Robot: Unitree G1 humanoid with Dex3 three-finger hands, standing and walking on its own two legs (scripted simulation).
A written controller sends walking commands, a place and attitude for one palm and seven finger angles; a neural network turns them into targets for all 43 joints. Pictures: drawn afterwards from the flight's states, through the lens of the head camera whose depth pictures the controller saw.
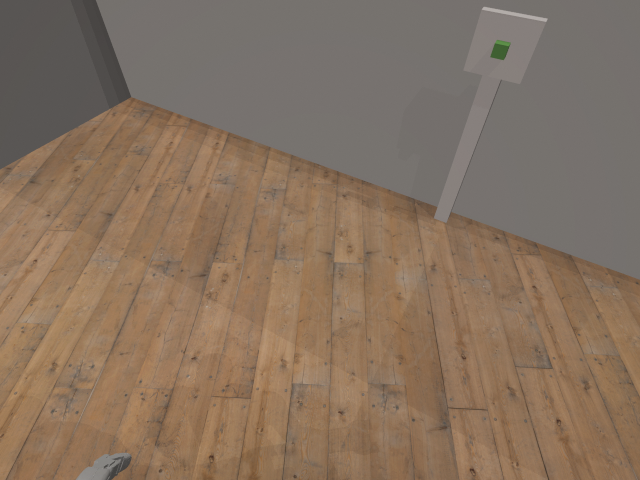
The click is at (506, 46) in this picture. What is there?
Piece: button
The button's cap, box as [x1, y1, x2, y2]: [490, 40, 510, 59]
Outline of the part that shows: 497,40 494,44 490,56 503,59 510,43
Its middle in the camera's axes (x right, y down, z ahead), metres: +0.54 -0.57 +1.16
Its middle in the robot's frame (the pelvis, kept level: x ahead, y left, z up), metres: +1.28 -0.48 +0.00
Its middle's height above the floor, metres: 0.77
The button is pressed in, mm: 0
